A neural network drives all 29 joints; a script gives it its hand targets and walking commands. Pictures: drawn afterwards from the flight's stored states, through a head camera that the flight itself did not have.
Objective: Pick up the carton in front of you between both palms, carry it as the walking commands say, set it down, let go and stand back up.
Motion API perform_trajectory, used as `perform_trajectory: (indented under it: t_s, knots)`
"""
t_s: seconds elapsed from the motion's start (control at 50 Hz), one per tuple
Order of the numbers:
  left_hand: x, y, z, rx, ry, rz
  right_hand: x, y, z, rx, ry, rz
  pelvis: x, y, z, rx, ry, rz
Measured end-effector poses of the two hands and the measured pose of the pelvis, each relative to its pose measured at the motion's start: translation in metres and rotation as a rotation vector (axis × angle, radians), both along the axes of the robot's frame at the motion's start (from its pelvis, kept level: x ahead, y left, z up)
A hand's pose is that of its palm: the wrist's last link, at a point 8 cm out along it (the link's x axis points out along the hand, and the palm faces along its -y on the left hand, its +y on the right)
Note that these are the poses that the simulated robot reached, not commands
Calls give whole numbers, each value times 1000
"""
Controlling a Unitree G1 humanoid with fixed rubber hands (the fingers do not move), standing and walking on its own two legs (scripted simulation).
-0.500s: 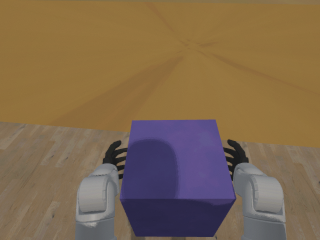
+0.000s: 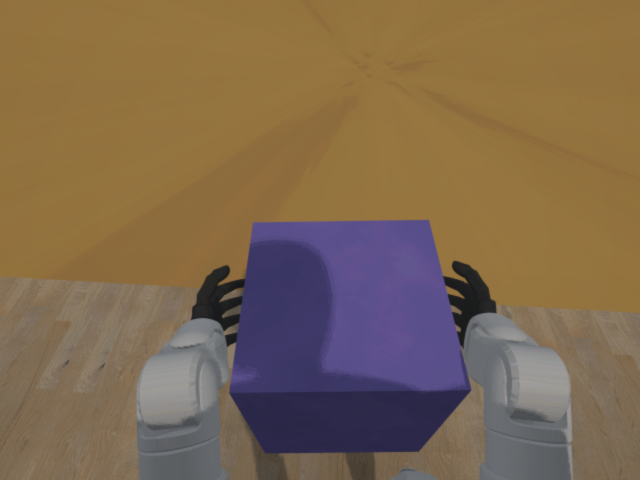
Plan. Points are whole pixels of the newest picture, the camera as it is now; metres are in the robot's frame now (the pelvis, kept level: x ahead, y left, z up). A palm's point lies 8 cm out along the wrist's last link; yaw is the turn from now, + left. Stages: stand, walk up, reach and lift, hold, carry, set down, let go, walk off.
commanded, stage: carry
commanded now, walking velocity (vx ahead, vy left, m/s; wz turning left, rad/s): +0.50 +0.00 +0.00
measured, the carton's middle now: (341, 344) +0.29 -0.01 +0.02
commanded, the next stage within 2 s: none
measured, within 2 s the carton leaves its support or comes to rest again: neither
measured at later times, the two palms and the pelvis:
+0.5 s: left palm (238, 163) +0.59 +0.14 +0.08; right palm (410, 153) +0.62 -0.16 +0.07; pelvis +0.35 -0.03 +0.00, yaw +4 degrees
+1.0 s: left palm (230, 20) +1.02 +0.18 +0.15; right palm (361, 18) +1.02 -0.11 +0.15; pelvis +0.67 +0.04 -0.01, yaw +1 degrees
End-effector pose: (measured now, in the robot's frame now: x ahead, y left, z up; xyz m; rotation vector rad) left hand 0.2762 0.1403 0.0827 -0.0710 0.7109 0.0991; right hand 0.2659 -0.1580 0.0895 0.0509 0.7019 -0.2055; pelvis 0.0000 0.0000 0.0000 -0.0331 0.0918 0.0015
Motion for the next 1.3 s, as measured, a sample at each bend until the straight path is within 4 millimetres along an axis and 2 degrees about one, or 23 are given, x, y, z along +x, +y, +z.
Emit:
perform_trajectory:
  t_s: [0.06, 0.12, 0.24, 0.28, 0.34, 0.42, 0.5, 0.6, 0.68, 0.72, 0.78, 0.88, 1.02, 1.1, 1.18, 1.24, 1.3]
  knots:
    - [39, -1, 5, 4, -29, 10, 43, -1, 5, 2, -29, 11, 42, -4, -1, 0, -3, 5]
    - [80, -3, 2, 14, -38, 27, 90, -3, 1, 7, -38, 33, 89, -10, -9, 8, -10, 10]
    - [167, -12, -23, 51, -11, 68, 191, -12, -34, 40, -10, 78, 186, -29, -34, -2, -36, 46]
    - [188, -12, -31, 48, 43, 87, 216, -12, -42, 38, 43, 96, 208, -34, -29, 7, -29, 62]
    - [214, -10, -33, 43, 91, 114, 252, -9, -42, 28, 90, 129, 242, -39, -16, 25, -19, 74]
    - [259, -6, -21, 49, 77, 130, 302, -5, -32, 27, 75, 150, 290, -38, -3, 48, -10, 68]
    - [315, -2, -8, 53, 31, 115, 352, -1, -20, 25, 29, 138, 346, -30, 0, 58, -10, 57]
    - [397, 9, 5, 45, -54, 82, 424, 9, -6, 23, -55, 98, 421, -11, -10, 45, -22, 49]
    - [474, 26, 10, 8, -155, 68, 494, 26, 8, 16, -156, 63, 488, 10, -32, 32, -44, 26]
    - [513, 34, 10, -5, -167, 55, 528, 34, 12, 4, -168, 50, 514, 19, -37, 50, -45, 21]
    - [563, 41, 18, 1, -129, 28, 572, 41, 19, 2, -129, 30, 544, 28, -28, 39, -33, 3]
    - [645, 42, 44, -1, -119, 6, 645, 43, 43, -15, -118, 11, 596, 39, -11, 24, -15, 3]
    - [763, 44, 68, 54, -99, -7, 769, 43, 65, -38, -94, 57, 686, 38, -7, 22, -5, 17]
    - [835, 40, 70, 84, -74, -1, 848, 40, 63, -45, -69, 94, 746, 29, -17, 32, -5, 26]
    - [906, 37, 62, 118, -47, 23, 929, 37, 49, -29, -45, 136, 805, 18, -34, 19, -10, 39]
    - [943, 40, 47, 117, 21, 49, 977, 40, 34, -3, 21, 152, 838, 13, -29, 22, -2, 36]
    - [976, 47, 37, 97, 59, 89, 1019, 48, 27, 17, 57, 156, 871, 11, -18, 30, 11, 34]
